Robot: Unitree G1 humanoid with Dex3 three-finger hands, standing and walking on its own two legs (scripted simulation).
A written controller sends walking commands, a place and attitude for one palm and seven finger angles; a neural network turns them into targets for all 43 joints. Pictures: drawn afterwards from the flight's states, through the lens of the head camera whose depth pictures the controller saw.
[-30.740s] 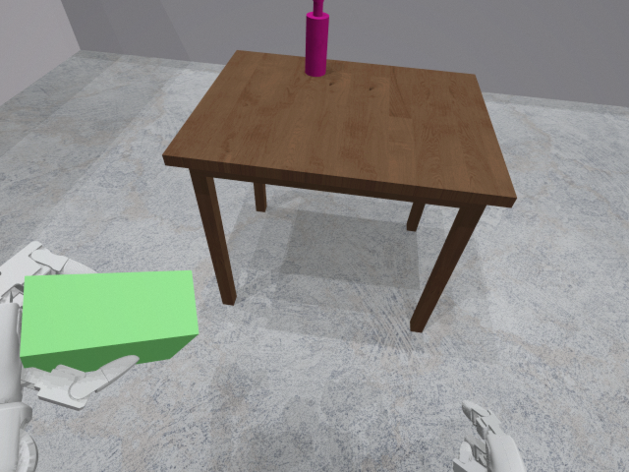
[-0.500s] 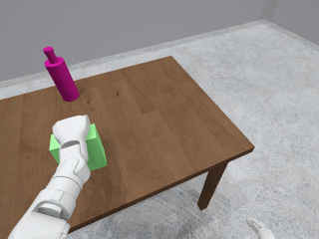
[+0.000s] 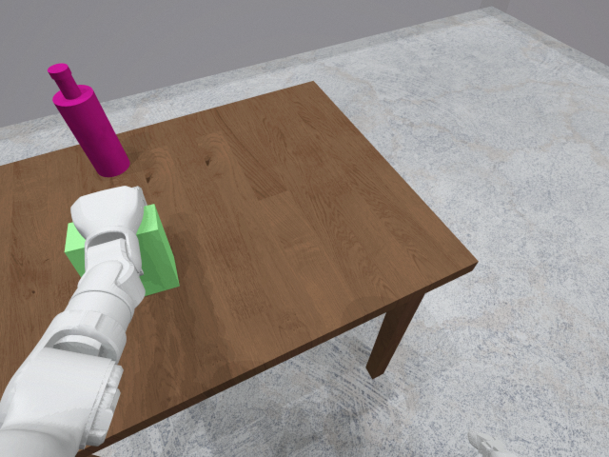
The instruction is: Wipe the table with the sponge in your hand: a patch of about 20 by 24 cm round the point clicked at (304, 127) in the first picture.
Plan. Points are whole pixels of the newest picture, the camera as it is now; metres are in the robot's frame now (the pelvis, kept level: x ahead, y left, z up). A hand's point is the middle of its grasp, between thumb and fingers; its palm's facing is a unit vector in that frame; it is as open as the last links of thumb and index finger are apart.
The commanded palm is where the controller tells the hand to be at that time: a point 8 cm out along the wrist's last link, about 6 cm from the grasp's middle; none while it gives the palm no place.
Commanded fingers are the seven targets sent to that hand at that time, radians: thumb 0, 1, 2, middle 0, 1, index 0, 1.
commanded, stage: wipe forward along the middle lane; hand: left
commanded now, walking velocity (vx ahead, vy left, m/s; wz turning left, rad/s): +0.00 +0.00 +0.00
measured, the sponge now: (132, 266) +0.40 +0.29 -0.02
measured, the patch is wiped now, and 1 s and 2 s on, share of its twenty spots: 1.00 1.00 1.00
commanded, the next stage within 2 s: slide back across to the first lane in 0.44 s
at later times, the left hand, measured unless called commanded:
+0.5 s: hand (113, 211) +0.46 +0.32 +0.04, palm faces -0.12 -0.01 -0.99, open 10.2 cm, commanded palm +0.45 +0.31 +0.07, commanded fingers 0.00 0.10 1.30 -1.20 -1.60 -1.20 -1.60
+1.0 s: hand (84, 213) +0.45 +0.36 +0.04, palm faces -0.09 -0.04 -1.00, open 10.2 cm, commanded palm +0.42 +0.35 +0.08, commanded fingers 0.00 0.10 1.30 -1.20 -1.60 -1.20 -1.60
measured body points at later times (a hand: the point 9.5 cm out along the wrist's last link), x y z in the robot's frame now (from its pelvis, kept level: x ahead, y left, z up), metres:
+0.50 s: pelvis +0.01 +0.02 +0.00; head +0.08 +0.02 +0.44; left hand +0.46 +0.31 +0.09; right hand +0.07 -0.26 -0.13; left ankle -0.01 +0.11 -0.73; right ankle +0.04 -0.09 -0.73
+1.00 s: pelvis +0.03 +0.04 +0.00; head +0.09 +0.05 +0.45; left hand +0.46 +0.36 +0.09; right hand +0.11 -0.23 -0.12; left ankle -0.01 +0.11 -0.73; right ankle +0.04 -0.09 -0.73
